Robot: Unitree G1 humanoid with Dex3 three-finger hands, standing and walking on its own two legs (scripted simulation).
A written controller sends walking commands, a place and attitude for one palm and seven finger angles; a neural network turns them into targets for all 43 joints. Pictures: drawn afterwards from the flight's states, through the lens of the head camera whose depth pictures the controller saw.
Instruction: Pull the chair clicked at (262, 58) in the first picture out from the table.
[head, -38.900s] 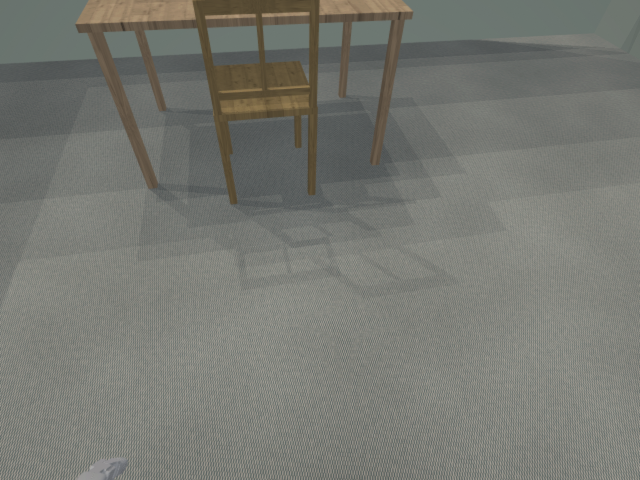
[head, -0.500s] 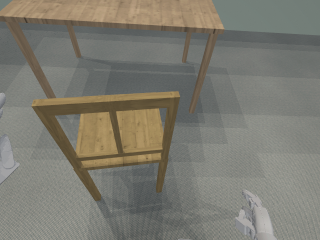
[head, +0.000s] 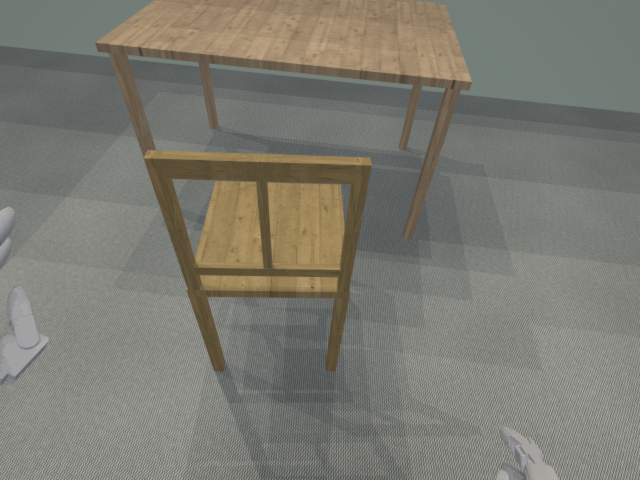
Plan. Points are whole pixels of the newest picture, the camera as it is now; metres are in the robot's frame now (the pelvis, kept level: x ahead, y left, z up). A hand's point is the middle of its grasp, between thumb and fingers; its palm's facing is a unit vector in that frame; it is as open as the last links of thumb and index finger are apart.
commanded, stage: stop stepping back and stand still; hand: left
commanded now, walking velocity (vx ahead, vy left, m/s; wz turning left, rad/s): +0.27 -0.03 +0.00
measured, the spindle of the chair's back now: (265, 226) +0.61 +0.15 -0.10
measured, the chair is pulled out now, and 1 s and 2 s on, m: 0.51 0.51 0.51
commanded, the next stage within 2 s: let the arm hang, fingers relaxed in 0.32 s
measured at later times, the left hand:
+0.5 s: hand (95, 362) +0.21 +0.26 +0.08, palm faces +0.30 -0.84 -0.45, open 7.4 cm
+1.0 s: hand out of the picture +0.01 +0.20 -0.17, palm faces +0.07 -0.97 -0.24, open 7.2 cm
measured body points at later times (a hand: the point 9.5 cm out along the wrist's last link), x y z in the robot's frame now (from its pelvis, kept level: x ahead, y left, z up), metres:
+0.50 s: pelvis -0.01 +0.00 -0.01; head -0.01 +0.00 +0.44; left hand +0.19 +0.30 +0.11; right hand +0.13 -0.24 -0.12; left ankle -0.08 +0.12 -0.74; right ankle +0.05 -0.10 -0.74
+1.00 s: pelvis -0.01 +0.00 +0.00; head +0.01 +0.00 +0.45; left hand +0.00 +0.25 -0.15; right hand -0.04 -0.21 -0.16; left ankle -0.08 +0.12 -0.74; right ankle +0.05 -0.10 -0.74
